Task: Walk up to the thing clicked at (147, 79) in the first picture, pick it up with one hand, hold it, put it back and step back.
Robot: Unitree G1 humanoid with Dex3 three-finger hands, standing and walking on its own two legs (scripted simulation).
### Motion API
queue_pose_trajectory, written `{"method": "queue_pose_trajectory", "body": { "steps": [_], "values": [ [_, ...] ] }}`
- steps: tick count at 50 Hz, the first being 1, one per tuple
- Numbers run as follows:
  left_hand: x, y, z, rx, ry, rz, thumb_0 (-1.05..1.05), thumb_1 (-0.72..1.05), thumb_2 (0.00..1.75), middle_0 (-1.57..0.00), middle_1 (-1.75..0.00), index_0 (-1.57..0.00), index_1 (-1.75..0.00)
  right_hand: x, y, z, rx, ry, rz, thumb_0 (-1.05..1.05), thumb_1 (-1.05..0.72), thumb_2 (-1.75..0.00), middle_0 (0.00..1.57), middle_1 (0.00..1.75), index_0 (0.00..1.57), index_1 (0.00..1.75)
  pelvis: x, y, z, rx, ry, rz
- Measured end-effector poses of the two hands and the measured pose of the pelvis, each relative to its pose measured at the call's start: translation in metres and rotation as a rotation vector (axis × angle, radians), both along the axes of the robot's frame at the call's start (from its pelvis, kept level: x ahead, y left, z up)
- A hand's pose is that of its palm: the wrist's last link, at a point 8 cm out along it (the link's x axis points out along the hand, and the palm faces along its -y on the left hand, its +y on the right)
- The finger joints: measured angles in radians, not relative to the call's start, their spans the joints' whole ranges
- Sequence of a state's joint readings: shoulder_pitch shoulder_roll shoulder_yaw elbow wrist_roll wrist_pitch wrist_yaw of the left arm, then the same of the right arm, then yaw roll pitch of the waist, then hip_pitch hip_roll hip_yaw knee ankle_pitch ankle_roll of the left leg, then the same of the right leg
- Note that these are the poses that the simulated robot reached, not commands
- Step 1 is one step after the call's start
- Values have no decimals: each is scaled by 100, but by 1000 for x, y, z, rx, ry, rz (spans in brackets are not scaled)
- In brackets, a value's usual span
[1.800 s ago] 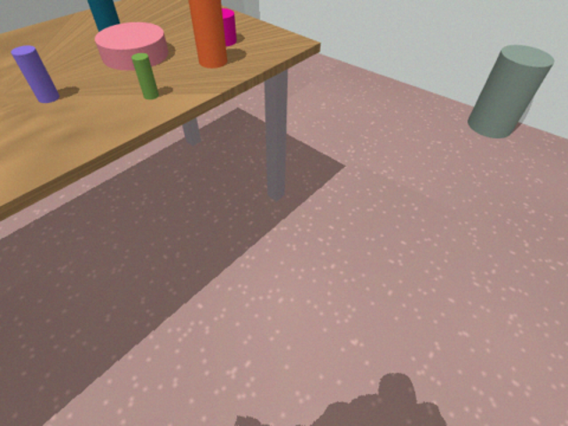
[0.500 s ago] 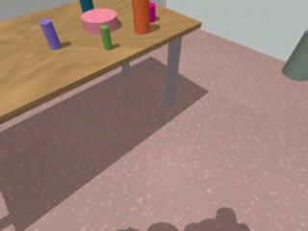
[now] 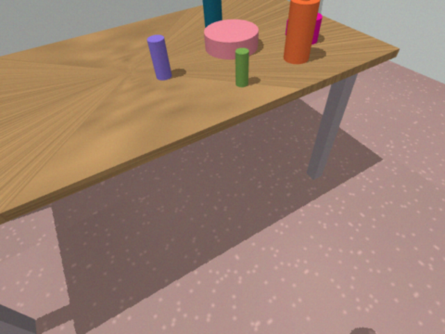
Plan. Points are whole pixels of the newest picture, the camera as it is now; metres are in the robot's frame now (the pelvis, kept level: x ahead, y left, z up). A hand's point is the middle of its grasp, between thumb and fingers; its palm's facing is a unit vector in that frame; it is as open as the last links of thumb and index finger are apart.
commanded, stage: walk up
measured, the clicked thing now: (242, 68) +0.85 -0.05 +0.04
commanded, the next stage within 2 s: stand in 1.96 s
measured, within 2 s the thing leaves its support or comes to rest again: neither
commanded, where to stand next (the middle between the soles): +0.22 +0.11 m, yaw +4 degrees
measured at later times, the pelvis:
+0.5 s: pelvis +0.13 +0.13 +0.00, yaw +8 degrees
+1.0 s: pelvis +0.17 +0.13 +0.00, yaw +7 degrees
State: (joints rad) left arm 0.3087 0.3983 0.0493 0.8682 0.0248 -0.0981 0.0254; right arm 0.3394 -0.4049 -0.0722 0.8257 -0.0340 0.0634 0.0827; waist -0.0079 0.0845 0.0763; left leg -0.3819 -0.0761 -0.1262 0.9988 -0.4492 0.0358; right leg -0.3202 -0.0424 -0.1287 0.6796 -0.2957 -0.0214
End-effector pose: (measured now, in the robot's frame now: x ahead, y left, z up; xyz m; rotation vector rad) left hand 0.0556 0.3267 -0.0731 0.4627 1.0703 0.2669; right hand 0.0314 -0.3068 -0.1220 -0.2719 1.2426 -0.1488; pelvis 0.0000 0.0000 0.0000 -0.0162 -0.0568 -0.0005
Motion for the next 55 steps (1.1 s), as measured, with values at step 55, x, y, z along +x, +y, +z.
{"method": "queue_pose_trajectory", "body": {
  "steps": [55],
  "values": [
    [188, 114, -26, -165, 10, 105, 0, 90, 90, -21, -30, -20, -30, 262, 142, 34, -108, -120, 163, 0, -91, -90, 21, 30, 21, 30, 167, 130, 11, 17, 7, 111]
  ]
}}
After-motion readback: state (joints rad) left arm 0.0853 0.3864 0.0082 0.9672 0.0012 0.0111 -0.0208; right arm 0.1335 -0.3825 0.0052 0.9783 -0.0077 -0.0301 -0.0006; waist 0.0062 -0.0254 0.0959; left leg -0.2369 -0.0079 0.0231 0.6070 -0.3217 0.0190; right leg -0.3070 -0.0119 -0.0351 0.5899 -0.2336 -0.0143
